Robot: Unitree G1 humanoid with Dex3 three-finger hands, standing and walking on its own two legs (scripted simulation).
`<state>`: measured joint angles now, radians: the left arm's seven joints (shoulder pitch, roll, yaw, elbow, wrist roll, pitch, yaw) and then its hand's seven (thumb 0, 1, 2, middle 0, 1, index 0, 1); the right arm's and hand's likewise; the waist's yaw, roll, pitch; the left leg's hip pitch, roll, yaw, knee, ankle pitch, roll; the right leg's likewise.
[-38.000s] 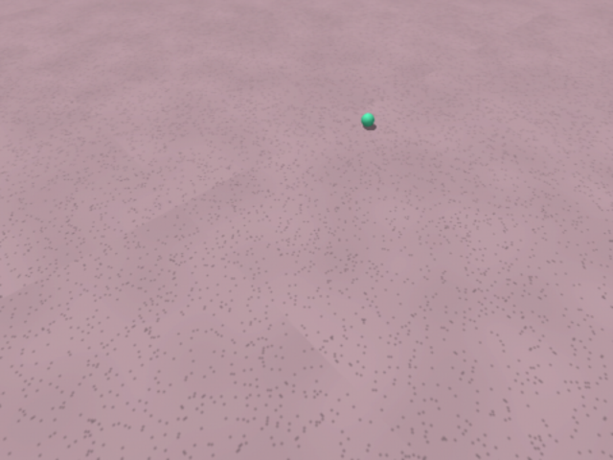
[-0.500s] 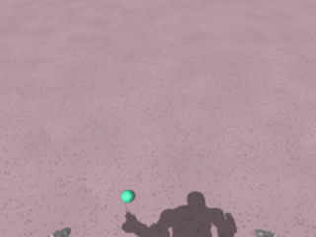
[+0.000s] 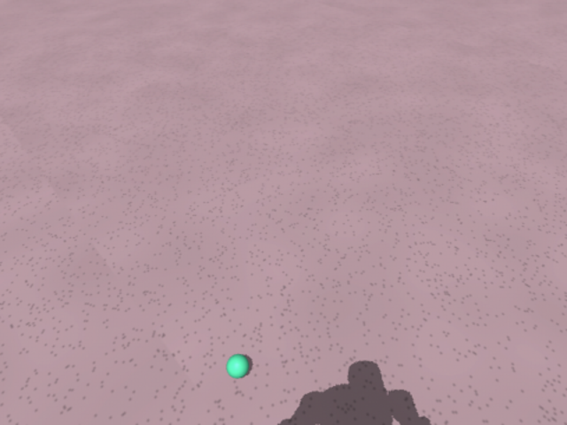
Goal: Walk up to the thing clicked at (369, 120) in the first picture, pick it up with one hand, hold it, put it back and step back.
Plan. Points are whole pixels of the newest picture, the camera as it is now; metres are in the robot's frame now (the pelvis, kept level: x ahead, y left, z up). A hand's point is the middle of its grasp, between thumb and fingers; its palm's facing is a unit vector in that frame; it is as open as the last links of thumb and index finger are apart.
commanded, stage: stand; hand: left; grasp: from above
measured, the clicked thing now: (237, 366) +0.48 +0.19 -0.74
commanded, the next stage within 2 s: step back in 1.74 s
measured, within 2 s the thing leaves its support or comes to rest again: neither
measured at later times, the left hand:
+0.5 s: hand out of the picture +0.07 +0.24 -0.16, palm faces +0.02 -0.94 -0.33, open 7.4 cm
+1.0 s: hand out of the picture +0.08 +0.24 -0.15, palm faces +0.01 -0.94 -0.34, open 7.4 cm
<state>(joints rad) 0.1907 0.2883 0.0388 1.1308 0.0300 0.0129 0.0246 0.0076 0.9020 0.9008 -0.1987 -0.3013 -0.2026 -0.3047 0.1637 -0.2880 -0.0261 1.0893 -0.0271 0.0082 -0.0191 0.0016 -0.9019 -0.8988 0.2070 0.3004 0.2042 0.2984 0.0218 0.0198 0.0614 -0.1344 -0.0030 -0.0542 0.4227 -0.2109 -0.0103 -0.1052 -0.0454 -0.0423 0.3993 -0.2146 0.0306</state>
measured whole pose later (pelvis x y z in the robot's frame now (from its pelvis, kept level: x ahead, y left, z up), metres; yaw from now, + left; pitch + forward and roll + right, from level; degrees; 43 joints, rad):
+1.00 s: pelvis +0.01 -0.01 +0.00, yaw -1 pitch -3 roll +0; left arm 0.12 0.32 0.03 1.16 0.01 0.00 0.00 0.01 0.90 0.90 -0.20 -0.30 -0.20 -0.30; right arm 0.12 -0.33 0.00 1.13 -0.02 0.00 -0.01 0.00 -0.90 -0.90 0.21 0.30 0.20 0.30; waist 0.01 0.02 0.06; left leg -0.11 0.02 -0.05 0.35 -0.19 -0.02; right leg -0.08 -0.03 -0.04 0.33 -0.19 0.02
